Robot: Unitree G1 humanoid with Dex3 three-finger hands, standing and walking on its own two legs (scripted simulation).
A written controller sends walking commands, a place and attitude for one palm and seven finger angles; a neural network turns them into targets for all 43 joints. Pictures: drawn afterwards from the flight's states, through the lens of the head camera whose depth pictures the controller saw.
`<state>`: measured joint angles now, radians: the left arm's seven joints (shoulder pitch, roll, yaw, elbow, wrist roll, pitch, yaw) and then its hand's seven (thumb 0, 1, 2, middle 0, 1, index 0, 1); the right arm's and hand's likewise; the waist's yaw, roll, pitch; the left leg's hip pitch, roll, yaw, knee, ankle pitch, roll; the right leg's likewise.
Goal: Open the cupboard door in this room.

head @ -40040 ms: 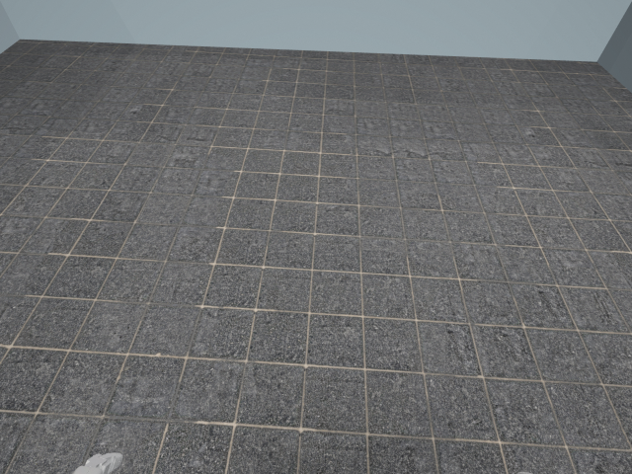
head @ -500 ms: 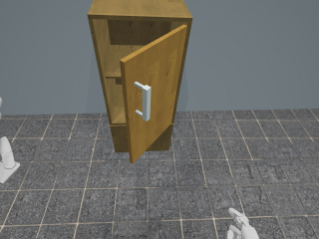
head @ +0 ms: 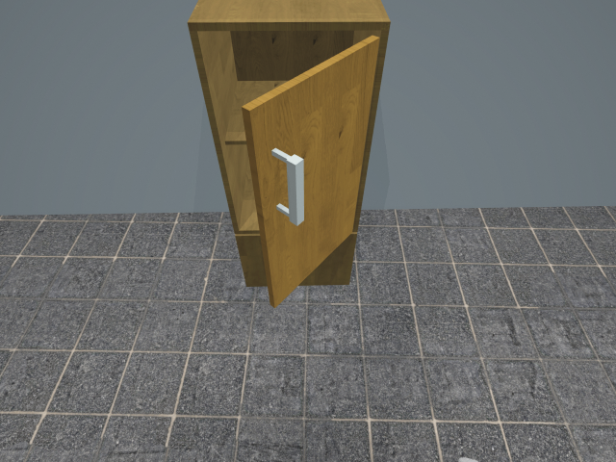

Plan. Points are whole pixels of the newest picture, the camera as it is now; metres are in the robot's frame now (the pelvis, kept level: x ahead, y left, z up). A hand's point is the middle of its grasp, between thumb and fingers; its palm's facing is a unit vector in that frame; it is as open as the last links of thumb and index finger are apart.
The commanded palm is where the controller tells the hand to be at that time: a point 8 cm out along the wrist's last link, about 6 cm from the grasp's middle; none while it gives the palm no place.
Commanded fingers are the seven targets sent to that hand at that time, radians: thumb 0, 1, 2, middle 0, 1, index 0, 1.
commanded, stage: let the arm hang, fingers relaxed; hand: left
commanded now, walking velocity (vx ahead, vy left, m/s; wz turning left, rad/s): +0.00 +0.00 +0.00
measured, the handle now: (287, 187) +0.58 +0.05 +0.00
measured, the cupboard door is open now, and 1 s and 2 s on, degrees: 48 48 48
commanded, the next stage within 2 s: look to check the result in 0.84 s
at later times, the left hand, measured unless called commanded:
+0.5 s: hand out of the picture -0.02 +0.18 -0.16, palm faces +0.05 -0.98 -0.19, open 7.4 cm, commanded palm none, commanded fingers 0.00 0.90 0.90 -0.20 -0.30 -0.20 -0.30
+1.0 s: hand out of the picture -0.01 +0.19 -0.16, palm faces +0.05 -0.98 -0.19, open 7.4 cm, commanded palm none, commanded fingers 0.00 0.90 0.90 -0.20 -0.30 -0.20 -0.30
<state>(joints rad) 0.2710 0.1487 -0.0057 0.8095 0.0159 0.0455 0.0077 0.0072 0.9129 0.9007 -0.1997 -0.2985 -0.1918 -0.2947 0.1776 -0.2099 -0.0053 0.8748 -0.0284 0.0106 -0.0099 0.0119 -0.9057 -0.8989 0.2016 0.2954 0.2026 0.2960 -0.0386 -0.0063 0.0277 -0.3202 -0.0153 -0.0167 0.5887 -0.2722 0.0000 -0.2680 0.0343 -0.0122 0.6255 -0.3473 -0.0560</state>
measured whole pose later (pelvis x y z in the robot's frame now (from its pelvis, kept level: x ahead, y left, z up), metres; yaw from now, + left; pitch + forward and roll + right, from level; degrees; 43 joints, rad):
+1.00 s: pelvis +0.00 +0.02 +0.02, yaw +0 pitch -1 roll +0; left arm 0.28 0.14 0.01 1.15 0.00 -0.01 0.04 0.00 0.91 0.90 -0.20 -0.30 -0.20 -0.30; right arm 0.28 -0.13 -0.01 1.13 -0.02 0.01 -0.04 0.01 -0.91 -0.90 0.20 0.30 0.20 0.30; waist -0.01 0.01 0.04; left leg -0.22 -0.02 -0.02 0.41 -0.17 0.02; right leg -0.16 0.02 -0.01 0.42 -0.24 -0.03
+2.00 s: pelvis +0.00 -0.02 +0.00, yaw -11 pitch +0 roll +2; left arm 0.23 0.20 0.08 0.99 0.02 0.03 0.01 0.00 0.90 0.90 -0.20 -0.30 -0.20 -0.30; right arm 0.16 -0.22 -0.08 0.99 -0.02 0.06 -0.04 0.01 -0.91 -0.90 0.20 0.30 0.20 0.30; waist 0.03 0.02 0.10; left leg -0.42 0.03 0.03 0.95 -0.46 -0.02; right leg -0.28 0.08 0.04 0.60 -0.32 -0.09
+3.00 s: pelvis +0.03 +0.00 +0.00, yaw -49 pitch +1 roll -1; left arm 0.15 0.24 0.06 0.89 0.02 0.05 0.00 0.00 0.90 0.90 -0.20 -0.30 -0.20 -0.30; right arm 0.25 -0.25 -0.06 0.89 -0.01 0.02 -0.03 0.01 -0.91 -0.90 0.20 0.30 0.20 0.30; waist -0.03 -0.02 0.07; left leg -0.35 0.06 0.05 0.63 -0.41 -0.05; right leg -0.36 0.03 0.10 0.64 -0.32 0.01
